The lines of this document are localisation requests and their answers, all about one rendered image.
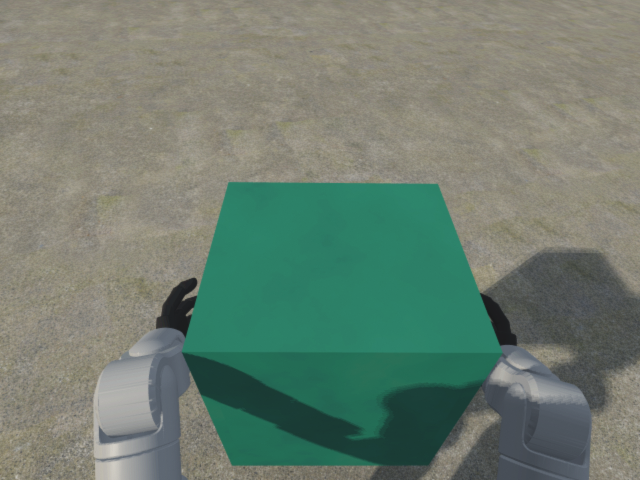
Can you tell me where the carton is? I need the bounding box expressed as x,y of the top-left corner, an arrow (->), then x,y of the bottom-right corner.
182,182 -> 503,466

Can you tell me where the left robot forearm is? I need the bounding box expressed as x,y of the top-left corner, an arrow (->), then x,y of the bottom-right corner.
93,328 -> 191,480

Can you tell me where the robot left hand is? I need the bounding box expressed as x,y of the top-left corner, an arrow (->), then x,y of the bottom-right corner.
156,278 -> 197,338

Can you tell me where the right robot forearm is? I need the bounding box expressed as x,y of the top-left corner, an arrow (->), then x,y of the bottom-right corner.
482,345 -> 592,480

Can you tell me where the robot right hand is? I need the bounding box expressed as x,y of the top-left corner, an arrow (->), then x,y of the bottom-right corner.
480,293 -> 517,387

